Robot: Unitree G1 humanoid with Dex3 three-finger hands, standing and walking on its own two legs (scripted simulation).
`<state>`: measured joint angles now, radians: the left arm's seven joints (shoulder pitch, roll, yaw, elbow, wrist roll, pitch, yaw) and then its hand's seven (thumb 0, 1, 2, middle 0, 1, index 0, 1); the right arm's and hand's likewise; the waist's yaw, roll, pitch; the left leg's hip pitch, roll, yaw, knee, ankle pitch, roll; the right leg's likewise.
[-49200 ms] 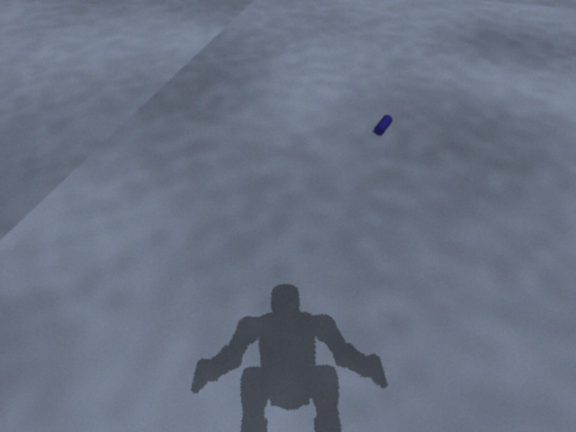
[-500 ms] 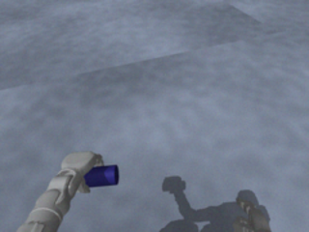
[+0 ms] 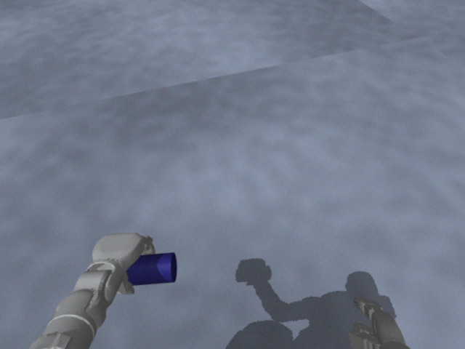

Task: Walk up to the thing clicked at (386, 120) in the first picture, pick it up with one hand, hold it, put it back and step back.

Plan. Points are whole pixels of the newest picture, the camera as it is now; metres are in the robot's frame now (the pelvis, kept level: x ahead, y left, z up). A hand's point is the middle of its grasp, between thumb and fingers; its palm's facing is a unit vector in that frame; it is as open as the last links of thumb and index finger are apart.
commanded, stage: crouch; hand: left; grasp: from above
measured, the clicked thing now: (142, 269) +0.29 +0.20 -0.11
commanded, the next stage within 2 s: lower in 1.68 s
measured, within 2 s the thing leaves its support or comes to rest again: neither
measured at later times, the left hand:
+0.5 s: hand (158, 279) +0.34 +0.22 -0.31, palm faces -0.43 +0.05 -0.90, open 8.8 cm
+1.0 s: hand (173, 291) +0.36 +0.21 -0.50, palm faces -0.46 +0.02 -0.89, open 8.8 cm
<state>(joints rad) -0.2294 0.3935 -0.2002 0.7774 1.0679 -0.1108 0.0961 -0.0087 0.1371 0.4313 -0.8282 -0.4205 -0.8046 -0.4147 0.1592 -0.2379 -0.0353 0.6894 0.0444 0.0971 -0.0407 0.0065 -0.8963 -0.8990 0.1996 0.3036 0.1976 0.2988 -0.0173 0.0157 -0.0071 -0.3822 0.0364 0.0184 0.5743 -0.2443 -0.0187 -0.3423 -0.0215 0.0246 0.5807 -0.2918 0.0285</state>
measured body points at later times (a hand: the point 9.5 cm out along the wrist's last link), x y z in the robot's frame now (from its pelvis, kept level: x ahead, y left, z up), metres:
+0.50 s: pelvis -0.04 +0.01 -0.18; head +0.10 +0.02 +0.24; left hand +0.35 +0.21 -0.26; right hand +0.00 -0.28 -0.31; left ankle +0.03 +0.13 -0.73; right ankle +0.00 -0.14 -0.73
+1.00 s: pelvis -0.06 +0.00 -0.32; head +0.16 +0.04 +0.07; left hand +0.38 +0.21 -0.45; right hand +0.02 -0.27 -0.45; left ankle +0.03 +0.13 -0.73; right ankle +0.00 -0.14 -0.73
